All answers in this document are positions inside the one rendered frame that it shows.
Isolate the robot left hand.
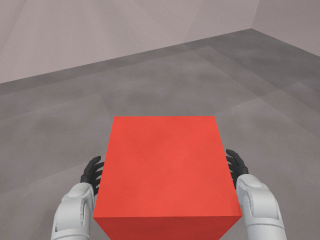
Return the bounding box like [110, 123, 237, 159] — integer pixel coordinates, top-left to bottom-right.
[80, 156, 105, 196]

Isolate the carton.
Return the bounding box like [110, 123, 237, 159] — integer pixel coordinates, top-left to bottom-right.
[93, 116, 243, 240]

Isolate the right robot forearm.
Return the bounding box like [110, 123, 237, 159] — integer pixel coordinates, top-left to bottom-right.
[236, 174, 287, 240]

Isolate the robot right hand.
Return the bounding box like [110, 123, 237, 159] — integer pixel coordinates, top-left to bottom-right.
[226, 149, 249, 189]

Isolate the left robot forearm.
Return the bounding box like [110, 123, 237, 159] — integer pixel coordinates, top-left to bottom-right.
[51, 182, 95, 240]

